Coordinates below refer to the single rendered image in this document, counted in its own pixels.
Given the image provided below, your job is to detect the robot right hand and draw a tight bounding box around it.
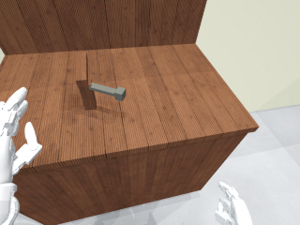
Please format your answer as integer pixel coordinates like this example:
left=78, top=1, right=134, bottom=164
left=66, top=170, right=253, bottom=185
left=215, top=182, right=253, bottom=225

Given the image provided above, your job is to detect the counter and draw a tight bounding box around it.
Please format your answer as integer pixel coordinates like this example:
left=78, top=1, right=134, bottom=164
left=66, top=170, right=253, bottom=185
left=0, top=0, right=259, bottom=225

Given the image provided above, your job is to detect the robot left forearm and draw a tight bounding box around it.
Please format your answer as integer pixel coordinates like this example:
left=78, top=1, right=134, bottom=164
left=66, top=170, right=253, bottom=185
left=0, top=183, right=20, bottom=225

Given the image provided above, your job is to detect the robot left hand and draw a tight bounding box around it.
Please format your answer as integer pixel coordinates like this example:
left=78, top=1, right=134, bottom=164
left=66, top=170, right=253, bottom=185
left=0, top=87, right=42, bottom=184

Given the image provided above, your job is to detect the tap lever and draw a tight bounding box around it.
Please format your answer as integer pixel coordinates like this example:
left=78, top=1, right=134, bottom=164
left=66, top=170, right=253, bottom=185
left=88, top=82, right=127, bottom=101

